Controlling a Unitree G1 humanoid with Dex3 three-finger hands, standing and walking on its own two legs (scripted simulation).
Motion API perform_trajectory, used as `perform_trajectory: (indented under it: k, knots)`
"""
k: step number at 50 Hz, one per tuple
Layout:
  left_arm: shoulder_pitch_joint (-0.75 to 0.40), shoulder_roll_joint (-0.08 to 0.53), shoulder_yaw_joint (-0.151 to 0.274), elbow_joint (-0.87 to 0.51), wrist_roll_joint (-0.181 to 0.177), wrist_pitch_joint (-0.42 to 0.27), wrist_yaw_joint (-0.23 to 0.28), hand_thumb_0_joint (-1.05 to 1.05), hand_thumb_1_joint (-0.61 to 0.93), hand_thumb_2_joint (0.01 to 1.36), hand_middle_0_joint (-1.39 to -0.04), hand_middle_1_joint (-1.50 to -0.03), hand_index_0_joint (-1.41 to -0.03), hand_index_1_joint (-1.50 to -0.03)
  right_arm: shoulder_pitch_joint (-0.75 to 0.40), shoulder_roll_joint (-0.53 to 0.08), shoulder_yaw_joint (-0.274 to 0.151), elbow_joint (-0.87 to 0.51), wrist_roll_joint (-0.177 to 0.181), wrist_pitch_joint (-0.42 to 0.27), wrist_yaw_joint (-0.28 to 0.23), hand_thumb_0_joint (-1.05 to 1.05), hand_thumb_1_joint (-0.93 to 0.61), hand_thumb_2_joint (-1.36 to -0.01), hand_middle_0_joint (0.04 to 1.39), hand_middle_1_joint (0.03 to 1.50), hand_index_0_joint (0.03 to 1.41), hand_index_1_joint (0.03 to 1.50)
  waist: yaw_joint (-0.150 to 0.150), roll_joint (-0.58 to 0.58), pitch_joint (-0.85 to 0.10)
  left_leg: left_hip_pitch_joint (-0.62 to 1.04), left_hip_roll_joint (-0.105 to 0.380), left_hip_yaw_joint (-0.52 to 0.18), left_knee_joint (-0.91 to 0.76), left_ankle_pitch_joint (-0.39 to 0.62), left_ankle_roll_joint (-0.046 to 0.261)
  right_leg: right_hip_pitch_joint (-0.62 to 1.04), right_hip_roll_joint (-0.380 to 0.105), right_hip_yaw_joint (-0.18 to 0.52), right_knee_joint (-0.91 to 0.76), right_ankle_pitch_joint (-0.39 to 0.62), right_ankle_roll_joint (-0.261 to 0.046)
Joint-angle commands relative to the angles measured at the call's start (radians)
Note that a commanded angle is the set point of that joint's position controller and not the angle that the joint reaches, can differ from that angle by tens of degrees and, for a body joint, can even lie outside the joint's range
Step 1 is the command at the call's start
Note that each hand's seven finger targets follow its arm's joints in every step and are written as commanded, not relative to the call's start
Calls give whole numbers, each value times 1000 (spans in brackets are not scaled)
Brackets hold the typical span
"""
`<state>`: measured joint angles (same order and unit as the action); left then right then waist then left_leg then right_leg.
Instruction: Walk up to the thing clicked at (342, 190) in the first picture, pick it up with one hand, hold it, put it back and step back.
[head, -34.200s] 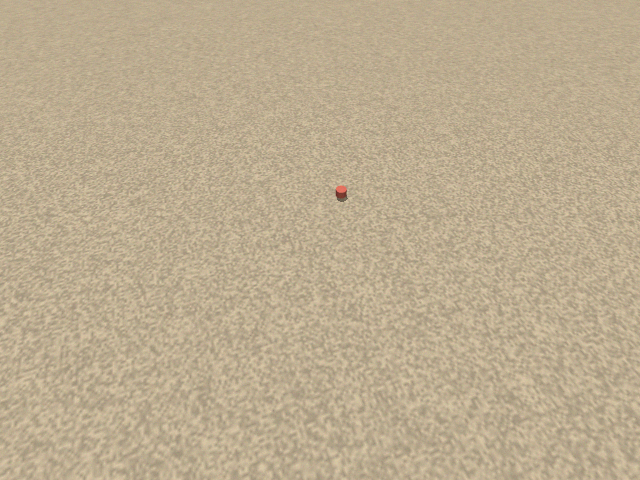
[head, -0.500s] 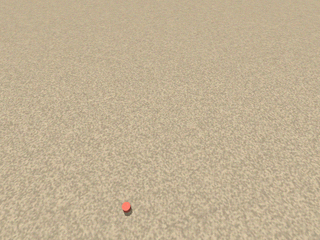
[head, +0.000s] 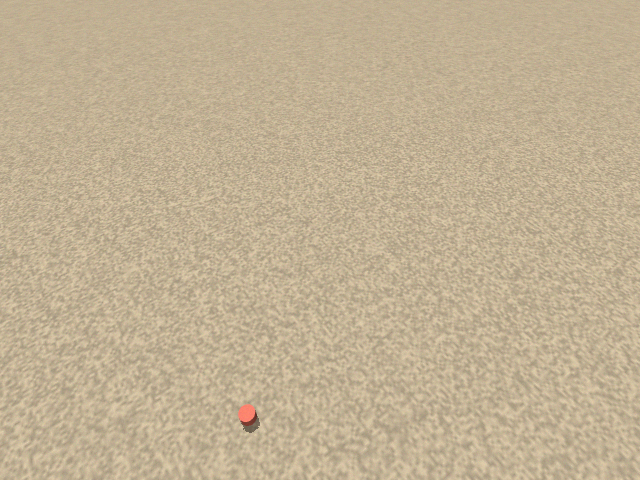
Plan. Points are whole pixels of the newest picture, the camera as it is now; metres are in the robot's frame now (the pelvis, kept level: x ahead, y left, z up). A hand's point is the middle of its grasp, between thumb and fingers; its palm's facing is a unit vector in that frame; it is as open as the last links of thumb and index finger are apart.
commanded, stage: stand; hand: left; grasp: from above
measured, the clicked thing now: (247, 415) +0.45 +0.25 -0.76
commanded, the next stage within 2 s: step back in 1.38 s
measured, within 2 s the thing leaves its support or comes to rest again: neither
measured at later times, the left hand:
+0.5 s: hand out of the picture +0.07 +0.20 -0.17, palm faces -0.01 -0.96 -0.27, open 7.4 cm
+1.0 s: hand out of the picture +0.05 +0.18 -0.18, palm faces -0.01 -0.97 -0.23, open 7.4 cm
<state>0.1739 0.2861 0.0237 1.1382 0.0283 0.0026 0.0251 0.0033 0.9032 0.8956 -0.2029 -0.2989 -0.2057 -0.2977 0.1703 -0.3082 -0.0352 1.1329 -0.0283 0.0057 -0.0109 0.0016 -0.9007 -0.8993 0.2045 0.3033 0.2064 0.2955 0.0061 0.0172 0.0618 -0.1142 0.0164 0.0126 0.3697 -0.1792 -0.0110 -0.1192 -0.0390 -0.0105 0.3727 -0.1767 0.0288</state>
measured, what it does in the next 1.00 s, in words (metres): stands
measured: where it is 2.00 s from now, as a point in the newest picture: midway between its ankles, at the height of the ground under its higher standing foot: outside the picture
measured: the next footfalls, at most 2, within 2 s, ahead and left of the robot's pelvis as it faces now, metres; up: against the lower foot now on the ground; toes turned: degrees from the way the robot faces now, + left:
none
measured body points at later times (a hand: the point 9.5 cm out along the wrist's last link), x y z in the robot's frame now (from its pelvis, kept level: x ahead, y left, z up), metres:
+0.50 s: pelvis +0.02 -0.01 +0.00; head +0.02 -0.02 +0.45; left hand +0.07 +0.25 -0.15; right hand +0.06 -0.27 -0.15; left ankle +0.02 +0.13 -0.75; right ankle +0.02 -0.14 -0.75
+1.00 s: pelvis +0.02 +0.00 +0.00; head +0.03 -0.01 +0.45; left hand +0.05 +0.24 -0.16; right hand +0.03 -0.25 -0.16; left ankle +0.02 +0.13 -0.75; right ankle +0.02 -0.14 -0.75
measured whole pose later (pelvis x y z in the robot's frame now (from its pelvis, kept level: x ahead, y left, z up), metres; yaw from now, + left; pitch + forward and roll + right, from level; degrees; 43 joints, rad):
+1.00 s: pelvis +0.02 +0.00 +0.00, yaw -2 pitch -3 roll +0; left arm 0.21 0.18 0.02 1.17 0.03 0.01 0.03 0.00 0.91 0.90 -0.20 -0.30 -0.20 -0.30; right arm 0.21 -0.19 -0.02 1.17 -0.02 0.01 -0.03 0.00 -0.90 -0.90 0.20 0.30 0.21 0.30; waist 0.00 0.01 0.05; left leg -0.11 0.04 0.03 0.37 -0.22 -0.02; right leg -0.12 -0.02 0.01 0.37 -0.20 0.02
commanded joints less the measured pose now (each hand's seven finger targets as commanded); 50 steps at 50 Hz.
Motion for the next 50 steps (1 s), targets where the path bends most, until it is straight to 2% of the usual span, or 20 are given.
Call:
perform_trajectory:
  k: [1,4,6,9,11,12,14,15,24,27,29,31,34,37,38,42,45,47,48,50]
  knots:
    - [-40,200,34,-51,-6,-20,6,0,900,900,-200,-300,-200,-301,-34,-170,-21,-57,7,-24,-10,0,-900,-900,200,300,200,300,-3,-27,4,-36,84,-88,-90,-36,30,-37,-77,85,-92,-39,-34]
    - [-35,185,30,-46,-8,-16,3,0,900,900,-200,-300,-200,-301,-32,-168,-17,-49,8,-21,-10,0,-900,-900,200,300,200,300,0,-15,1,-36,85,-88,-95,-67,29,-41,-74,88,-97,-51,-35]
    - [-39,184,31,-47,-8,-18,3,0,900,900,-200,-300,-200,-301,-37,-165,-15,-50,7,-22,-10,0,-900,-900,200,300,200,300,0,-20,-27,-10,88,-82,-91,-5,28,-30,-75,84,-90,8,-37]
    - [-38,176,27,-43,-10,-18,2,0,900,900,-200,-300,-200,-301,-31,-162,-12,-42,9,-23,-10,0,-900,-900,200,300,200,300,-1,-24,-24,4,93,-77,-82,22,29,-35,-77,87,-88,20,-38]
    - [-36,141,19,-35,-12,-17,3,0,900,900,-200,-300,-200,-301,-16,-124,-1,-26,11,-19,-11,0,-900,-900,200,300,200,300,-4,-21,-40,-3,90,-69,-78,53,28,-4,-74,79,-78,85,-38]
    - [-33,142,18,-31,-12,-16,4,0,900,900,-200,-300,-200,-301,-15,-113,1,-27,12,-17,-10,0,-900,-900,200,300,200,300,-6,-47,-32,-6,87,-69,-86,58,24,-12,-70,75,-81,75,-37]
    - [-29,144,19,-30,-13,-16,4,0,900,900,-200,-300,-200,-301,-15,-136,-3,-26,9,-18,-12,0,-900,-900,200,300,200,300,-6,-28,-40,15,89,-61,-77,78,26,-12,-73,83,-85,109,-35]
    - [-28,133,17,-22,-15,-14,4,0,900,900,-200,-300,-200,-301,-14,-114,1,-18,12,-17,-13,0,-900,-900,200,300,200,300,-6,-36,-33,22,91,-61,-84,90,22,-20,-70,79,-79,112,-40]
    - [-13,106,16,-11,-11,-13,9,0,900,900,-200,-300,-200,-301,-5,-88,1,-7,11,-10,-16,0,-900,-900,200,300,200,300,-8,-32,-22,12,88,-52,-78,67,19,-29,-65,82,-91,98,-34]
    - [-3,82,15,-9,-15,-13,10,0,900,900,-200,-300,-200,-301,11,-68,3,1,13,-12,-19,0,-900,-900,200,300,200,300,-7,-16,-59,38,90,-43,-66,144,18,-6,-65,77,-65,194,-39]
    - [1,73,14,-5,-13,-14,12,0,900,900,-200,-300,-200,-301,20,-53,5,6,13,-11,-20,0,-900,-900,200,300,200,300,-8,-25,-53,21,89,-40,-57,162,21,11,-67,71,-55,220,-39]
    - [20,54,11,2,-11,-10,11,0,900,900,-200,-300,-200,-301,18,-52,4,6,11,-10,-21,0,-900,-900,200,300,200,300,-2,-24,-31,20,90,-42,-66,129,21,-18,-58,68,-66,172,-35]
    - [16,58,16,-3,-11,-12,15,0,900,900,-200,-300,-200,-301,31,-46,1,6,11,-11,-24,0,-900,-900,200,300,200,300,-6,-23,-59,38,90,-35,-48,173,24,0,-63,69,-53,232,-39]
    - [28,49,16,1,-10,-12,16,0,900,900,-200,-300,-200,-301,42,-41,1,8,12,-11,-26,0,-900,-900,200,300,200,300,-9,-14,-45,35,91,-34,-43,169,27,-9,-63,71,-50,232,-37]
    - [23,43,16,3,-9,-10,17,0,900,900,-200,-300,-200,-301,54,-19,5,12,10,-8,-26,0,-900,-900,200,300,200,300,-13,-24,-23,8,87,-36,-55,131,26,-17,-58,66,-51,185,-37]
    - [34,38,18,5,-7,-5,13,0,900,900,-200,-300,-200,-301,54,-29,0,8,6,-7,-26,0,-900,-900,200,300,200,300,-7,-18,6,-9,83,-39,-81,43,22,-45,-49,72,-76,66,-35]
    - [47,32,17,6,-5,-5,14,0,900,900,-200,-300,-200,-300,52,-23,-6,3,8,-4,-25,0,-900,-900,200,300,200,300,-7,-34,16,-13,85,-42,-70,39,26,-58,-46,69,-78,38,-38]
    - [50,45,22,-1,-6,-11,14,0,900,900,-200,-300,-200,-300,64,-27,-9,1,8,-7,-25,0,-900,-900,200,300,200,300,-10,-27,-1,-2,86,-41,-60,63,26,-49,-52,74,-68,88,-40]
    - [44,57,25,-7,-7,-12,14,0,900,900,-200,-300,-200,-300,59,-45,-14,-6,7,-10,-26,0,-900,-900,200,300,200,300,-11,-17,-7,8,88,-42,-60,58,27,-48,-56,80,-68,95,-41]
    - [46,44,24,-10,-7,-11,14,0,900,900,-200,-300,-200,-300,67,-33,-12,-6,6,-11,-25,0,-900,-900,200,300,200,300,-12,0,-2,-8,88,-40,-65,44,28,-41,-54,77,-61,76,-39]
